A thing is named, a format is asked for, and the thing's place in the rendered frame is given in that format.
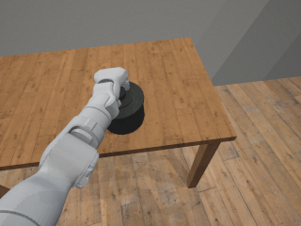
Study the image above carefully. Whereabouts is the left robot forearm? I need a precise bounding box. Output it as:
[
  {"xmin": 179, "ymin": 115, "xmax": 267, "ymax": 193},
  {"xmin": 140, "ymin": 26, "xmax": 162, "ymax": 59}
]
[{"xmin": 39, "ymin": 77, "xmax": 120, "ymax": 169}]

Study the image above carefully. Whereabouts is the knob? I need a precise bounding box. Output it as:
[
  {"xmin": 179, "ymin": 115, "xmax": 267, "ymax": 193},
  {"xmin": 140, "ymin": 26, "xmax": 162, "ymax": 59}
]
[{"xmin": 119, "ymin": 86, "xmax": 126, "ymax": 101}]

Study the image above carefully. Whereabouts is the left robot upper arm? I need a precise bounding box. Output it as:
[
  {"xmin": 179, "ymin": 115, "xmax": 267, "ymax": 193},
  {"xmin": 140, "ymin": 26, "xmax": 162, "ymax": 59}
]
[{"xmin": 0, "ymin": 133, "xmax": 100, "ymax": 226}]

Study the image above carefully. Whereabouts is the lid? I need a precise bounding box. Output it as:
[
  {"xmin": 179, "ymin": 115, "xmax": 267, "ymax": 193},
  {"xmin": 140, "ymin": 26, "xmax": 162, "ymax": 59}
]
[{"xmin": 112, "ymin": 81, "xmax": 145, "ymax": 121}]

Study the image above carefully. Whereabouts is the table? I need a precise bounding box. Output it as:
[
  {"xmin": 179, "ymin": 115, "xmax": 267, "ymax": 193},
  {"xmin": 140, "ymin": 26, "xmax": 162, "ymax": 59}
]
[{"xmin": 0, "ymin": 37, "xmax": 237, "ymax": 199}]

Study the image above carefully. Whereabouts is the left robot hand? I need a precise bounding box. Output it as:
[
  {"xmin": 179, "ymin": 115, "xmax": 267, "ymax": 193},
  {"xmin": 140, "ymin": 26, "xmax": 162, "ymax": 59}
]
[{"xmin": 94, "ymin": 67, "xmax": 130, "ymax": 107}]

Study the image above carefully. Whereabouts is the pot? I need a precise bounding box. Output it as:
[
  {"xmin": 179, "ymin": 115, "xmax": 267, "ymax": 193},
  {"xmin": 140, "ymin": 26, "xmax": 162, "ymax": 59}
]
[{"xmin": 107, "ymin": 104, "xmax": 145, "ymax": 135}]

